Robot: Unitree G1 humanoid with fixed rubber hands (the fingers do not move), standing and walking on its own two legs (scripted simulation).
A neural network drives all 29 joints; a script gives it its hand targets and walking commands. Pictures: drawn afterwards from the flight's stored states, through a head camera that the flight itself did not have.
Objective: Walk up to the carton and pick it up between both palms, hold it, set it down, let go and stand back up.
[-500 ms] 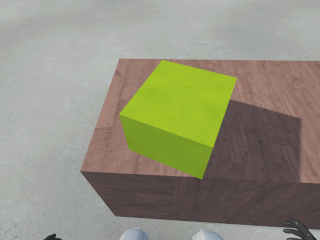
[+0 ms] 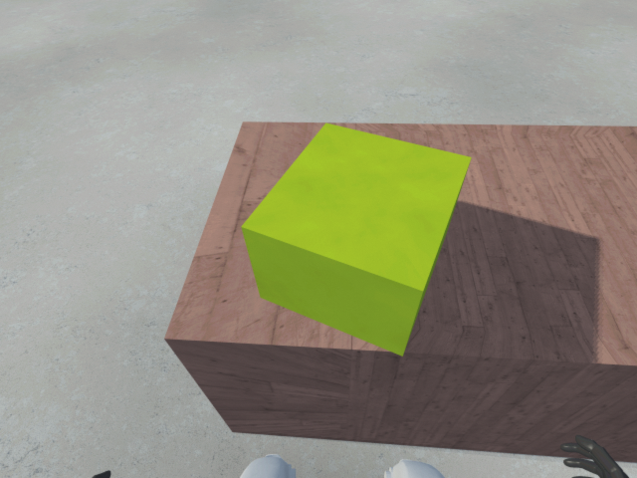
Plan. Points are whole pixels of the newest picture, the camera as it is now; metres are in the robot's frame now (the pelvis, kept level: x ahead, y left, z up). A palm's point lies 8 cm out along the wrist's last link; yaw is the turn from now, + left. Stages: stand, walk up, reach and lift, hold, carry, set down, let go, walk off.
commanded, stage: walk up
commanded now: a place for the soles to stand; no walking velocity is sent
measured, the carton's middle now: (361, 230) +0.52 -0.05 -0.03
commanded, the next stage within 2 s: reach and lift in 0.22 s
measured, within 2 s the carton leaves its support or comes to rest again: neither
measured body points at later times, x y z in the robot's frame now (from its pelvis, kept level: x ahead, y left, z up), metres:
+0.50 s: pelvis +0.00 +0.02 +0.02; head +0.02 +0.03 +0.47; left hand +0.14 +0.34 -0.08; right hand +0.13 -0.25 -0.08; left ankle +0.05 +0.15 -0.68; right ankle +0.03 -0.12 -0.68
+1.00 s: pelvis +0.00 +0.03 +0.04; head +0.04 +0.05 +0.49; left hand +0.18 +0.33 -0.04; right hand +0.15 -0.22 -0.05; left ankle +0.05 +0.15 -0.68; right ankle +0.03 -0.12 -0.68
